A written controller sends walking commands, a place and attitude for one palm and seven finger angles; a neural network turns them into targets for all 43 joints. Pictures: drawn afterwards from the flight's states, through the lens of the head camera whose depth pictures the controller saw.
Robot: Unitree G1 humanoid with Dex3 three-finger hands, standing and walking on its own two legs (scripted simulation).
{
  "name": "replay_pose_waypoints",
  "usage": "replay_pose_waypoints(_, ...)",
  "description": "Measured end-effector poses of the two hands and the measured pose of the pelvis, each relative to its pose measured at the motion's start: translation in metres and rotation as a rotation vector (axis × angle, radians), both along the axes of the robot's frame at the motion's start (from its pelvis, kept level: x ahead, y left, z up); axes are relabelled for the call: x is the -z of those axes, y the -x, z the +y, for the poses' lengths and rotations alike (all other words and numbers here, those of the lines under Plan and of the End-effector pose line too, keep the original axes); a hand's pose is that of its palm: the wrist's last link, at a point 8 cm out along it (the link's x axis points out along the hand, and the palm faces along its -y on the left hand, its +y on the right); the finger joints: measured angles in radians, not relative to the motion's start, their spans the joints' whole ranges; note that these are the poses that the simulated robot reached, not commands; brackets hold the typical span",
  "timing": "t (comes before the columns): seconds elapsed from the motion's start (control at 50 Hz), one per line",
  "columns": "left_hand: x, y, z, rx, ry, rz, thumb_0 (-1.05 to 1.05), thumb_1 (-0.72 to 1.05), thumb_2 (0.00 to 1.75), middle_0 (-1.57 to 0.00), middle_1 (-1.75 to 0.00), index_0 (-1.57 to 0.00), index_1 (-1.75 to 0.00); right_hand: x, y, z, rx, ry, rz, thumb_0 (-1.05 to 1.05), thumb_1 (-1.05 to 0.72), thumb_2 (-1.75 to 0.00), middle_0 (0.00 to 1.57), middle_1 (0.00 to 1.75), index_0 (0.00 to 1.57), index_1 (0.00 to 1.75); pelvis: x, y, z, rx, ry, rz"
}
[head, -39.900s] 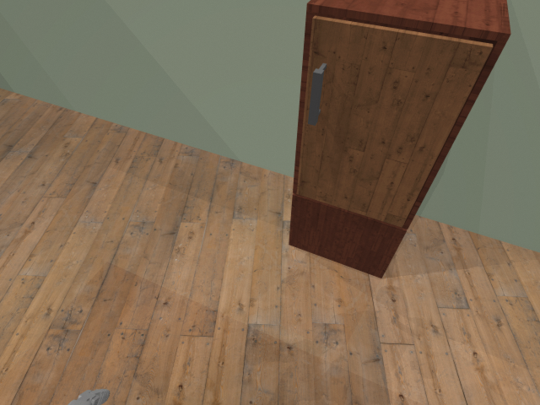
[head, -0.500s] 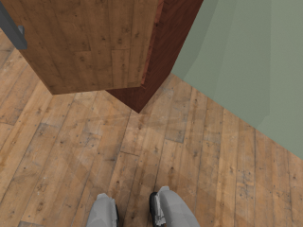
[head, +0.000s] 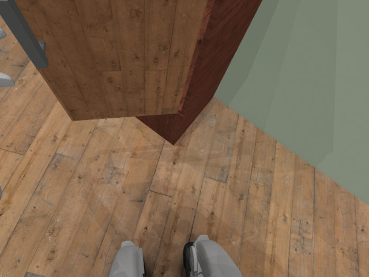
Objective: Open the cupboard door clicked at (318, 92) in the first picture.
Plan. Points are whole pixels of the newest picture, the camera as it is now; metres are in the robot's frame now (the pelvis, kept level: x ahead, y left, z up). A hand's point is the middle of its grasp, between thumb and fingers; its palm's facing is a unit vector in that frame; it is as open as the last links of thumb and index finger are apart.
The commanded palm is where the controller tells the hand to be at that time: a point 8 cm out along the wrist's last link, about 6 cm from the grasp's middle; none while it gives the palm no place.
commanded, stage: move the hooked fingers beside the handle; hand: left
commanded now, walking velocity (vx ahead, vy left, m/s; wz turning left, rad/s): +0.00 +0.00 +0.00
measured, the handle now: (25, 27) +0.57 +0.25 +0.09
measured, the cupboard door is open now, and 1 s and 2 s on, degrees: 45 45 45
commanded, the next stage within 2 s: slide the fingers in behind the handle in 0.24 s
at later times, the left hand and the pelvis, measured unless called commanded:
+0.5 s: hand out of the picture +0.50 +0.30 +0.10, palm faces +0.05 -1.00 -0.02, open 14.0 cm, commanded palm +0.50 +0.33 +0.09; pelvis -0.01 -0.01 +0.00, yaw +0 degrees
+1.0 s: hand (6, 48) +0.52 +0.27 +0.09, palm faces +0.05 -1.00 +0.00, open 14.0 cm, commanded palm +0.50 +0.30 +0.09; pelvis -0.01 +0.00 +0.00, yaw +0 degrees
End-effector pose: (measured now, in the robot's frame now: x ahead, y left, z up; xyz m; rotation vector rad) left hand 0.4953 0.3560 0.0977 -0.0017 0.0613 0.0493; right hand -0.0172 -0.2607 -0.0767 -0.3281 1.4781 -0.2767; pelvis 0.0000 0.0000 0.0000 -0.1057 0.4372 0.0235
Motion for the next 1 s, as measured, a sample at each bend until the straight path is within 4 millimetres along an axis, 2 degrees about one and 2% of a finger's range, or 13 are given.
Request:
replay_pose_waypoints(0.1,-0.003,0.004,-0.004,-0.011,-0.017,-0.001,-0.01,-0.5,0.3,-0.3,-1.2,-0.3,-1.2,0.001,-0.009,-0.004,-0.005,-0.002,-0.042,0.0,-0.91,-0.9,0.21,0.3,0.2,0.3,-0.001,0.0,-0.002,0.003,-0.005,-0.013)
replay_pose_waypoints(0.22,-0.005,0.01,-0.007,-0.019,-0.005,-0.002,-0.01,-0.5,0.3,-0.3,-1.2,-0.3,-1.2,0.004,-0.011,-0.009,-0.011,-0.005,-0.06,0.0,-0.91,-0.9,0.21,0.3,0.2,0.3,-0.001,0.003,-0.006,0.004,-0.01,-0.026)
replay_pose_waypoints(0.38,-0.007,0.015,0.0,-0.032,-0.017,-0.014,-0.01,-0.5,0.3,-0.3,-1.2,-0.3,-1.2,0.006,-0.001,-0.015,-0.008,0.012,-0.047,0.0,-0.91,-0.9,0.21,0.3,0.2,0.3,0.003,0.009,-0.01,0.005,-0.01,-0.02)
replay_pose_waypoints(0.48,-0.006,0.015,-0.002,-0.007,-0.021,-0.014,-0.01,-0.5,0.3,-0.3,-1.2,-0.3,-1.2,0.006,0.008,-0.016,-0.008,0.018,-0.013,0.0,-0.91,-0.9,0.21,0.3,0.2,0.3,0.005,0.012,-0.01,0.0,-0.009,-0.012)
replay_pose_waypoints(0.64,0.003,0.009,-0.013,-0.001,0.009,0.002,-0.01,-0.5,0.3,-0.3,-1.2,-0.3,-1.2,0.004,0.017,-0.013,0.004,0.022,-0.009,0.0,-0.91,-0.9,0.21,0.3,0.2,0.3,0.005,0.015,-0.008,0.001,-0.006,-0.01)
replay_pose_waypoints(0.78,0.002,0.003,-0.019,-0.003,-0.005,-0.023,-0.01,-0.5,0.3,-0.3,-1.2,-0.3,-1.2,0.004,0.022,-0.005,0.02,0.009,-0.005,0.0,-0.91,-0.9,0.21,0.3,0.2,0.3,0.004,0.013,-0.004,0.007,-0.006,-0.01)
replay_pose_waypoints(1.0,0.004,-0.003,-0.031,0.004,-0.004,-0.011,-0.01,-0.5,0.3,-0.3,-1.2,-0.3,-1.2,0.005,0.019,0.005,0.022,-0.015,-0.001,0.0,-0.91,-0.9,0.21,0.3,0.2,0.3,0.002,0.008,0.0,0.005,-0.008,-0.014)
